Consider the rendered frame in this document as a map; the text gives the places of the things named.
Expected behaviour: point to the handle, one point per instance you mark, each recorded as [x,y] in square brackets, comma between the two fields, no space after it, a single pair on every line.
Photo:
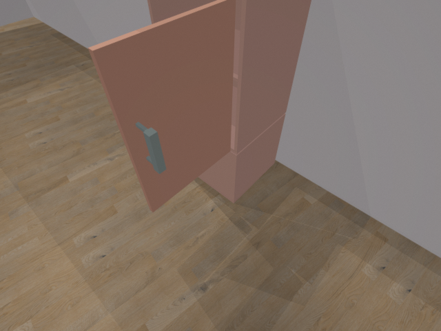
[154,147]

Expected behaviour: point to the cupboard door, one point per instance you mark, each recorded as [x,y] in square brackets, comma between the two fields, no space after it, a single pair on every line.
[175,76]

